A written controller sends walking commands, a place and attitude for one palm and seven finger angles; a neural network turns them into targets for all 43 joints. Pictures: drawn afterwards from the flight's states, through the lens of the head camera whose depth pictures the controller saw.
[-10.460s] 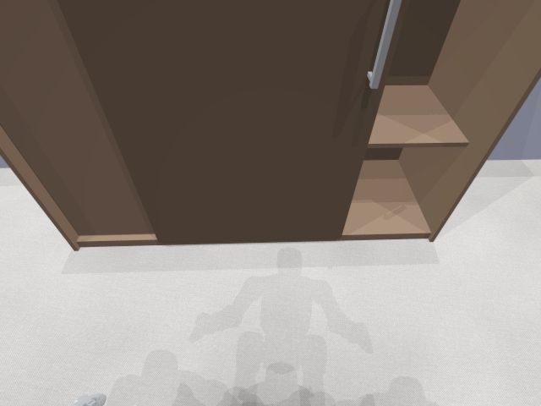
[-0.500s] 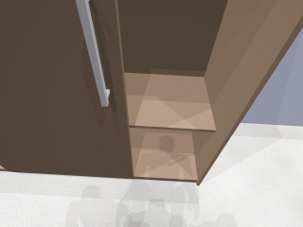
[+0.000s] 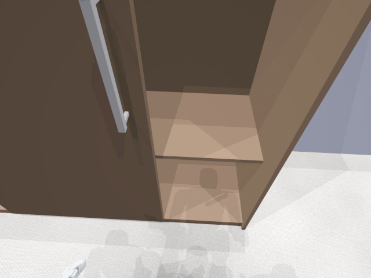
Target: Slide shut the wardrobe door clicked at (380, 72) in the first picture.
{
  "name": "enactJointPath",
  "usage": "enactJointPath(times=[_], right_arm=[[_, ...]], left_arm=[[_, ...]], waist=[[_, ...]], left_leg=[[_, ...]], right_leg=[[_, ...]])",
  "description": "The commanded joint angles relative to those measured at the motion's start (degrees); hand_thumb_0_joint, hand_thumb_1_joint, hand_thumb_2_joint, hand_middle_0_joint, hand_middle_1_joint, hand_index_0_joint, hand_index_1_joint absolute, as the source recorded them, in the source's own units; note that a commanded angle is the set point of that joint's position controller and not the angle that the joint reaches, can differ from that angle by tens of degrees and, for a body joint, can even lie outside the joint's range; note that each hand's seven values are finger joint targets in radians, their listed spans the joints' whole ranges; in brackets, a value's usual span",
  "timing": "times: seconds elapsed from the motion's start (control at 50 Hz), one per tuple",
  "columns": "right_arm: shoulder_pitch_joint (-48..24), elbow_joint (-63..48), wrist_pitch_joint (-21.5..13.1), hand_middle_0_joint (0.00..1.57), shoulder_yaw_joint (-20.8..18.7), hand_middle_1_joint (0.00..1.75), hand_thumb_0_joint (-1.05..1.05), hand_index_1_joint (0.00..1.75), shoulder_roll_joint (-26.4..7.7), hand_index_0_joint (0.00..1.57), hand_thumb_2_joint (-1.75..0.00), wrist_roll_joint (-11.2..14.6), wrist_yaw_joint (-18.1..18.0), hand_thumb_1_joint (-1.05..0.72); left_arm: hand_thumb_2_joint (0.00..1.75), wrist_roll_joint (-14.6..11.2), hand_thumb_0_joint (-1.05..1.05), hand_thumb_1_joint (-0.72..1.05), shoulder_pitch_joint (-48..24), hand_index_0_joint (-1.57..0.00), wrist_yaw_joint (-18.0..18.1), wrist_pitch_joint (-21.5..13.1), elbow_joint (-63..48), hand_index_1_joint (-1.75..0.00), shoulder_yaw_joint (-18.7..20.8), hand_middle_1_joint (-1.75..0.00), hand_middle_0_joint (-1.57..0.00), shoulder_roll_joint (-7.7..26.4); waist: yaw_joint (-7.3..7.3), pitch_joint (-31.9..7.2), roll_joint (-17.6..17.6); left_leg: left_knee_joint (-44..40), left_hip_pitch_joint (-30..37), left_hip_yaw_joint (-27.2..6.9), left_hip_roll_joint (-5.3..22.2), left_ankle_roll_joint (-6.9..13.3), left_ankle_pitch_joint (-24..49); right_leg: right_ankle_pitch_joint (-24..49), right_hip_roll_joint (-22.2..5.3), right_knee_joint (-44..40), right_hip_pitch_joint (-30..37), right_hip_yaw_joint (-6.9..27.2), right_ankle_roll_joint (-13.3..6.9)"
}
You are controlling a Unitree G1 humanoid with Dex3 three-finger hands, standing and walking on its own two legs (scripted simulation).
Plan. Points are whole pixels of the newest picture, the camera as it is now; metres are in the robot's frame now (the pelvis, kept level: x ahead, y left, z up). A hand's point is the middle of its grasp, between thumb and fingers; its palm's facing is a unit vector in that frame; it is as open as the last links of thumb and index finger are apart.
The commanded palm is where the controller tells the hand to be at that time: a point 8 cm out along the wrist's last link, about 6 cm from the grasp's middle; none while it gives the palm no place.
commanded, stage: raise the hand with hooked fingers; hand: left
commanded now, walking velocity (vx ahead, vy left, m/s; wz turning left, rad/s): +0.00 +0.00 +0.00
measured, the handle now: (111, 74) +0.48 +0.19 +0.20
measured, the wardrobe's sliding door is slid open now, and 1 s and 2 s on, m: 0.42 0.42 0.42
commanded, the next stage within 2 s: move the hooked fingers beside the handle in 1.98 s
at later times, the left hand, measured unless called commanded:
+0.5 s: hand (80, 256) +0.16 +0.20 +0.04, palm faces +0.04 -1.00 -0.06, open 9.8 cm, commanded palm +0.13 +0.26 +0.05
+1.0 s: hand (42, 210) +0.20 +0.25 +0.12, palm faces +0.04 -1.00 -0.08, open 12.7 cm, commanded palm +0.17 +0.30 +0.13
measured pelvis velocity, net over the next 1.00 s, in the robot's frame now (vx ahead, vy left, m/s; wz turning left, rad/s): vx -0.04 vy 0.01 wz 0.02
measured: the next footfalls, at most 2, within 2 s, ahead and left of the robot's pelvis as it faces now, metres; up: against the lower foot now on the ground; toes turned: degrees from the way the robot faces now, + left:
none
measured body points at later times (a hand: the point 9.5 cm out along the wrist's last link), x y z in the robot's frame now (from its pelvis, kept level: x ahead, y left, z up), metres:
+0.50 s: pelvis -0.04 -0.03 -0.04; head -0.03 -0.02 +0.41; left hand +0.15 +0.25 +0.04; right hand +0.16 -0.26 -0.10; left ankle +0.04 +0.13 -0.73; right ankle -0.07 -0.12 -0.73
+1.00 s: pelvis -0.04 +0.01 -0.01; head -0.04 +0.01 +0.44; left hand +0.19 +0.31 +0.12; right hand +0.14 -0.23 -0.07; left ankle +0.04 +0.13 -0.73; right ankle -0.07 -0.12 -0.73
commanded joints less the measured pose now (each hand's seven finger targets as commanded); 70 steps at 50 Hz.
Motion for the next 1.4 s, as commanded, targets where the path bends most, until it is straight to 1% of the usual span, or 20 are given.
enactJointPath(times=[0.0,0.02,0.04,0.08,0.12,0.16,0.2,0.22,0.32,0.36,0.4,0.44,0.52,0.56,0.72,0.86,1.04,1.18,1.32,1.38], right_arm=[[-6.5,-14.3,-7.9,0.2,-3.7,0.3,0.0,0.3,-10.0,0.2,-0.9,-1.2,-1.6,-0.9],[-6.9,-15.5,-7.5,0.2,-4.4,0.3,0.0,0.3,-10.0,0.2,-0.9,-1.2,-0.9,-0.9],[-8.6,-16.5,-6.7,0.2,-5.0,0.3,0.0,0.3,-9.7,0.2,-0.9,-1.8,-0.3,-0.9],[-11.9,-18.5,-5.4,0.2,-6.1,0.3,0.0,0.3,-9.6,0.2,-0.9,-1.7,0.9,-0.9],[-13.2,-21.9,-5.0,0.2,-6.3,0.3,0.0,0.3,-10.5,0.2,-0.9,-0.5,1.8,-0.9],[-14.8,-26.9,-4.1,0.2,-6.2,0.3,0.0,0.3,-10.6,0.2,-0.9,-0.1,1.1,-0.9],[-14.8,-29.8,-2.9,0.2,-5.5,0.3,0.0,0.3,-9.5,0.2,-0.9,0.2,-0.1,-0.9],[-13.6,-29.6,-2.6,0.2,-5.4,0.3,0.0,0.3,-9.3,0.2,-0.9,-0.2,-0.7,-0.9],[-8.7,-27.3,-4.2,0.2,-3.8,0.3,0.0,0.3,-9.7,0.2,-0.9,-1.2,-2.3,-0.9],[-8.2,-25.7,-5.8,0.2,-3.3,0.3,0.0,0.3,-10.3,0.2,-0.9,-0.8,-2.8,-0.9],[-8.5,-24.6,-7.0,0.2,-2.9,0.3,0.0,0.3,-11.1,0.2,-0.9,-0.2,-3.1,-0.9],[-8.8,-24.3,-7.8,0.2,-2.5,0.3,0.0,0.3,-11.5,0.2,-0.9,0.3,-3.0,-0.9],[-10.6,-24.2,-8.2,0.2,-2.2,0.3,0.0,0.3,-10.7,0.2,-0.9,0.5,-2.7,-0.9],[-11.1,-24.8,-8.5,0.2,-2.0,0.3,0.0,0.3,-10.3,0.2,-0.9,0.6,-2.3,-0.9],[-9.4,-24.1,-11.0,0.2,-1.7,0.3,0.0,0.3,-11.5,0.2,-0.9,0.9,-1.9,-0.9],[-9.8,-23.7,-12.1,0.2,-0.8,0.3,0.0,0.3,-11.9,0.2,-0.9,1.2,-2.7,-0.9],[-11.5,-24.1,-11.2,0.2,0.6,0.3,0.0,0.3,-12.0,0.2,-0.9,1.8,-3.0,-0.9],[-12.7,-24.5,-9.6,0.2,1.6,0.3,0.0,0.3,-11.9,0.2,-0.9,2.1,-3.2,-0.9],[-13.6,-24.4,-8.9,0.2,2.4,0.3,0.0,0.3,-11.8,0.2,-0.9,2.5,-3.2,-0.9],[-13.7,-24.4,-8.9,0.2,2.3,0.3,0.0,0.3,-12.1,0.2,-0.9,2.7,-3.3,-0.9]], left_arm=[[0.83,-2.1,0.0,0.74,-5.0,-0.21,-2.9,-11.9,-24.4,-0.4,0.7,-0.4,-0.21,0.1],[0.82,-1.8,0.0,0.71,2.5,-0.21,-5.7,-14.0,-17.4,-0.42,2.7,-0.42,-0.21,-0.4],[0.81,-3.1,0.0,0.69,6.5,-0.22,-9.1,-17.5,-12.8,-0.43,4.2,-0.43,-0.22,-1.6],[0.79,-6.2,0.0,0.64,9.3,-0.22,-17.5,-25.3,-8.5,-0.47,8.3,-0.47,-0.22,-0.5],[0.77,-10.0,0.0,0.6,7.7,-0.22,-27.2,-30.5,-6.9,-0.5,15.4,-0.5,-0.22,6.2],[0.75,-11.8,0.0,0.55,4.2,-0.22,-30.7,-29.4,-14.2,-0.53,20.2,-0.53,-0.22,11.3],[0.73,-13.7,0.0,0.5,-1.4,-0.23,-30.0,-26.7,-22.3,-0.55,20.4,-0.55,-0.23,11.0],[0.72,-14.4,0.0,0.48,-5.2,-0.23,-29.0,-26.1,-24.7,-0.57,21.8,-0.57,-0.23,12.6],[0.67,-12.7,0.0,0.36,-22.4,-0.24,-26.4,-31.5,-36.8,-0.64,15.3,-0.64,-0.24,11.5],[0.65,-12.4,0.0,0.32,-22.9,-0.24,-28.1,-31.8,-33.6,-0.68,13.4,-0.68,-0.24,11.3],[0.63,-12.9,0.0,0.27,-23.0,-0.25,-30.3,-29.7,-29.8,-0.7,14.3,-0.7,-0.25,13.4],[0.61,-13.5,0.0,0.22,-22.2,-0.25,-32.1,-25.7,-27.6,-0.74,16.4,-0.74,-0.25,15.7],[0.57,-15.9,0.0,0.13,-16.7,-0.25,-31.9,-18.1,-22.4,-0.8,23.7,-0.8,-0.25,18.7],[0.55,-16.8,0.0,0.08,-16.4,-0.26,-30.9,-16.9,-25.0,-0.82,24.2,-0.82,-0.26,17.7],[0.47,-16.4,0.0,-0.1,-19.8,-0.27,-28.9,-16.1,-27.9,-0.94,23.8,-0.94,-0.27,18.3],[0.4,-15.5,0.0,-0.27,-28.3,-0.28,-28.3,-13.6,-32.7,-1.05,24.1,-1.05,-0.28,20.9],[0.31,-15.3,0.0,-0.48,-35.7,-0.3,-29.0,-5.9,-31.5,-1.18,25.7,-1.18,-0.3,23.7],[0.3,-15.4,0.0,-0.5,-43.8,-0.3,-30.6,-1.1,-29.4,-1.2,27.6,-1.2,-0.3,27.0],[0.3,-15.4,0.0,-0.5,-51.2,-0.3,-33.1,1.5,-27.3,-1.2,29.4,-1.2,-0.3,31.3],[0.3,-15.7,0.0,-0.5,-53.1,-0.3,-34.2,2.5,-24.5,-1.2,31.5,-1.2,-0.3,33.7]], waist=[[-3.75,-4.1,-4.7],[-1.45,-4.1,-6.3],[0.48,-4.8,-12.8],[2.51,-4.2,-15.2],[3.88,-6.8,-8.7],[4.84,-12.7,-1.6],[3.8,-14.6,1.8],[3.0,-13.2,0.3],[-3.03,-9.9,5.8],[-3.83,-9.6,6.6],[-3.49,-9.0,6.8],[-1.76,-10.9,8.1],[2.03,-12.2,3.7],[2.39,-12.0,2.7],[1.61,-10.3,2.3],[1.41,-11.4,7.2],[2.33,-9.2,9.9],[2.02,-8.9,7.2],[2.13,-10.0,9.9],[2.14,-10.6,7.1]], left_leg=[[3.9,3.0,-3.3,-0.1,2.3,6.2],[6.1,0.7,-2.9,-0.3,1.8,9.6],[8.4,-3.8,-2.4,0.0,0.9,10.0],[12.8,-11.9,-1.5,-0.4,0.1,5.7],[16.4,-15.4,-1.1,-1.2,-0.5,3.8],[17.2,-14.0,1.0,-2.0,0.3,2.4],[17.4,-11.9,1.3,-2.0,1.0,0.8],[18.2,-12.5,0.1,-1.7,1.1,-0.7],[19.1,-8.9,-2.7,0.4,2.5,-2.2],[18.8,-7.9,-3.3,0.6,2.7,-3.2],[17.8,-7.9,-3.8,0.7,2.8,-3.9],[16.1,-6.3,-4.0,0.5,2.9,-2.5],[12.5,-5.2,-4.2,0.4,2.5,0.9],[10.9,-4.1,-3.7,0.4,2.4,2.3],[6.7,0.2,-3.1,0.3,2.5,0.4],[2.7,5.8,-4.1,0.5,2.4,-1.5],[-1.8,9.4,-5.2,0.4,1.9,-0.9],[-4.0,12.0,-6.0,0.3,1.9,-1.1],[-4.3,13.9,-5.4,-0.6,2.0,0.5],[-4.6,14.4,-5.6,-0.7,2.2,0.9]], right_leg=[[11.9,3.7,-3.3,-17.5,-5.0,-0.4],[15.6,4.1,-1.0,-17.3,-5.6,-0.5],[18.2,4.2,2.4,-19.0,-5.6,-0.2],[20.2,3.6,7.1,-22.5,-3.8,0.4],[23.0,1.8,10.0,-20.6,0.4,-0.1],[18.8,1.0,8.8,-17.9,3.4,0.3],[14.2,1.0,7.1,-18.7,4.4,1.0],[11.9,1.2,6.4,-20.0,5.6,1.2],[4.9,3.6,5.8,-27.6,4.1,0.0],[2.9,3.9,4.8,-28.0,4.0,-0.3],[2.1,3.6,3.1,-26.8,4.6,-0.2],[3.9,3.2,2.0,-23.5,4.6,-0.2],[8.7,2.9,0.4,-17.0,3.5,0.4],[11.1,3.1,0.3,-16.5,1.9,0.7],[7.5,4.3,-2.1,-16.4,-0.8,0.4],[6.0,4.6,-3.4,-14.9,-2.6,-0.2],[8.4,5.0,-6.5,-11.0,-3.6,-0.8],[8.9,5.2,-9.0,-9.6,-3.6,-0.8],[9.9,5.1,-11.3,-7.9,-2.9,-1.1],[10.6,5.1,-11.8,-8.0,-2.9,-0.9]])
